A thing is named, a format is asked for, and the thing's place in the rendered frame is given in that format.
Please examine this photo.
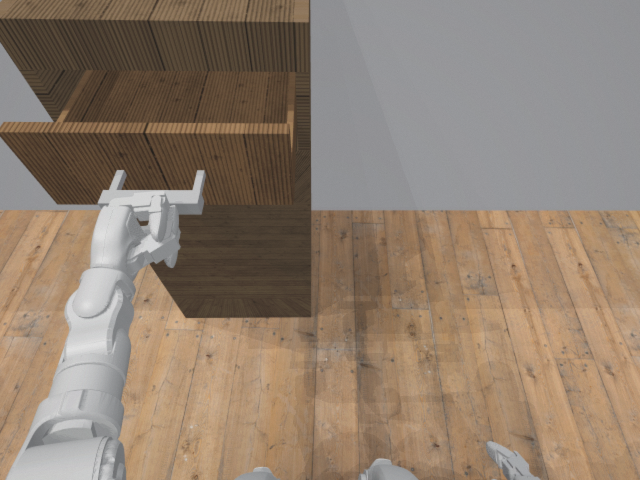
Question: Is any robot shin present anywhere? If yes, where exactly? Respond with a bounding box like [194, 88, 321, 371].
[368, 459, 392, 470]
[253, 467, 274, 476]

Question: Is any robot left forearm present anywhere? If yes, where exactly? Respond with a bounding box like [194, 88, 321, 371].
[5, 267, 136, 480]

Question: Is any right robot shin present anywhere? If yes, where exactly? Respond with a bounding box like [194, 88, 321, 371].
[368, 459, 392, 470]

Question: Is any drawer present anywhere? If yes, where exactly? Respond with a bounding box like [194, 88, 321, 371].
[0, 70, 297, 205]

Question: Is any handle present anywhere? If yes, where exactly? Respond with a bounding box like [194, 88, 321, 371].
[98, 170, 206, 215]

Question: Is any robot left hand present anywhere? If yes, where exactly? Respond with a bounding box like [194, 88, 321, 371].
[90, 191, 181, 282]

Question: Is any left robot shin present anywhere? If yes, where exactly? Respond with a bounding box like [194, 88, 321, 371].
[253, 467, 274, 476]

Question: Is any cabinet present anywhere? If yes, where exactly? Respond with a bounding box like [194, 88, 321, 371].
[0, 0, 311, 318]

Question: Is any robot left upper arm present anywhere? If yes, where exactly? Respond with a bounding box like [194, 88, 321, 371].
[10, 436, 126, 480]

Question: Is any robot right hand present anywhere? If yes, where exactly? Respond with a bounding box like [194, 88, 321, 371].
[486, 441, 540, 480]

